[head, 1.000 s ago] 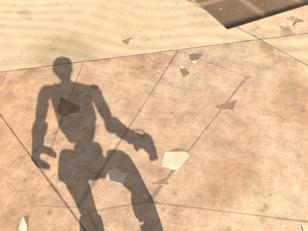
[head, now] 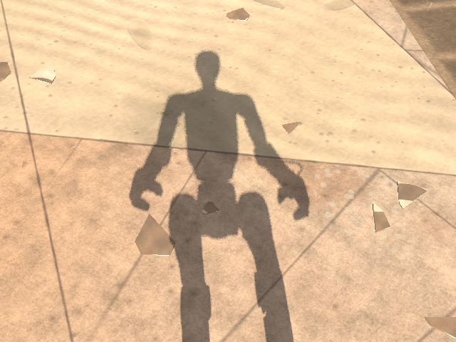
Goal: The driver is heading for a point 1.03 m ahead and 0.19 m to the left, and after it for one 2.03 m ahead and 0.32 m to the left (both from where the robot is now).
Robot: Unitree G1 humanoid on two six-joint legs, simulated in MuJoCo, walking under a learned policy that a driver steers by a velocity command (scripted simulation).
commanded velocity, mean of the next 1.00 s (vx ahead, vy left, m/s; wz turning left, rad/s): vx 0.50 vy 0.00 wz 0.52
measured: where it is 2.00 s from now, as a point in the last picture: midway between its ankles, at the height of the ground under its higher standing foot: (141, 168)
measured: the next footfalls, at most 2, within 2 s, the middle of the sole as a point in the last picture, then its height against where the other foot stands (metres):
right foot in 0.34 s outside the picture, level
left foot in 0.84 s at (150, 303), level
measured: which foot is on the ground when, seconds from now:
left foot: down 0.00-0.34, up 0.36-0.82, down 0.84-1.00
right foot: up 0.00-0.32, down 0.34-0.86, up 0.88-1.00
